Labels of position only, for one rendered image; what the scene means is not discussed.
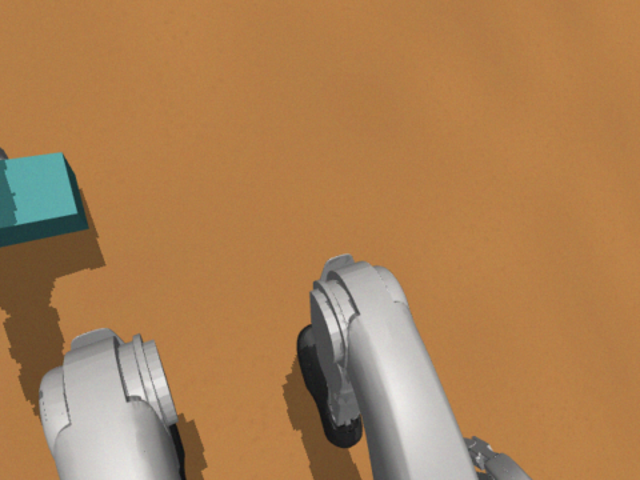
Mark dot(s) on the right robot hand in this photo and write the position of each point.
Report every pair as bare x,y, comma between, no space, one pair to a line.
497,466

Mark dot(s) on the right robot foot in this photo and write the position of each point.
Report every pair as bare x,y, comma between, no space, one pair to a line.
341,436

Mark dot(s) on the left robot foot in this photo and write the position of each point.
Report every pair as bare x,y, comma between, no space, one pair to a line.
179,449

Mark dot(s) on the carton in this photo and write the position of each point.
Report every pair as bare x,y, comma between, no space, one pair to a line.
39,198

